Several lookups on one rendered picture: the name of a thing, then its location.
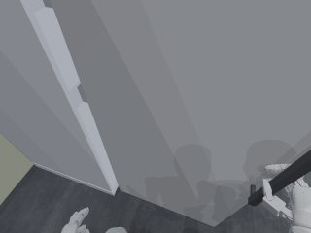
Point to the fridge door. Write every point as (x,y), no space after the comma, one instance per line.
(193,98)

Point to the handle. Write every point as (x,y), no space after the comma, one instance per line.
(295,171)

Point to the right robot hand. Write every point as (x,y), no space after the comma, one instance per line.
(299,193)

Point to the left robot hand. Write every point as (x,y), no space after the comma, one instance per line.
(75,221)

